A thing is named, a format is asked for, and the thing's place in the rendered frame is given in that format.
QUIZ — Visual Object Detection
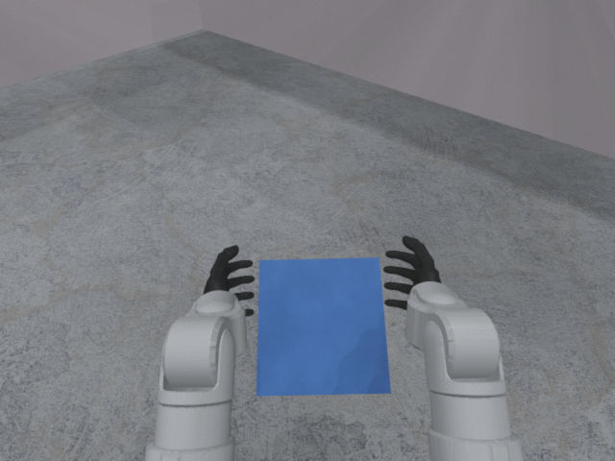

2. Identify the left robot forearm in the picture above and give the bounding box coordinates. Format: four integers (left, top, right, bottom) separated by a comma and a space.
145, 290, 247, 461

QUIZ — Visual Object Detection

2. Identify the left robot hand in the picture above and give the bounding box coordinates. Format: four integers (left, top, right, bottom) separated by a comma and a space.
203, 245, 255, 317

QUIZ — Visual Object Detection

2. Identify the right robot forearm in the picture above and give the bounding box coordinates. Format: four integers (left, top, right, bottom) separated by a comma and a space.
406, 281, 524, 461

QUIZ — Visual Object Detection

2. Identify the right robot hand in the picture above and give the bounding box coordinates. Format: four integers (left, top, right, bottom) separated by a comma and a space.
383, 236, 441, 310

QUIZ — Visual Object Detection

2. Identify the carton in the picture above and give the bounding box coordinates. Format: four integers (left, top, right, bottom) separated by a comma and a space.
257, 257, 391, 396

